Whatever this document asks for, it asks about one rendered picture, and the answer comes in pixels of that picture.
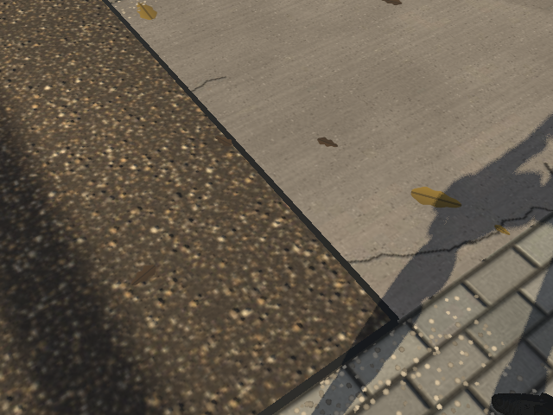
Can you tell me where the right robot hand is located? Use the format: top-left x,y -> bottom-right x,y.
492,393 -> 553,415

